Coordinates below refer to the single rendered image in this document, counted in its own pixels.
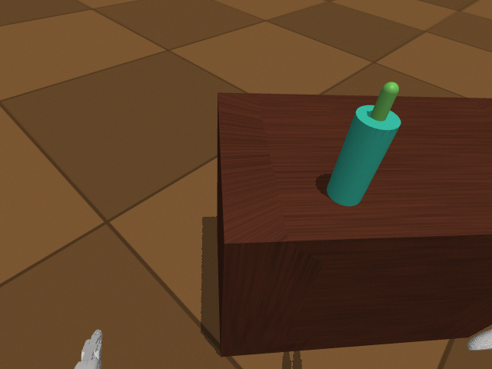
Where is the left robot hand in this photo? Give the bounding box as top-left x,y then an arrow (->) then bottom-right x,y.
74,329 -> 102,369

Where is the right robot hand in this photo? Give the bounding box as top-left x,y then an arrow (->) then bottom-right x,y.
467,329 -> 492,351

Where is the bottle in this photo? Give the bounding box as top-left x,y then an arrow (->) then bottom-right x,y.
327,82 -> 401,206

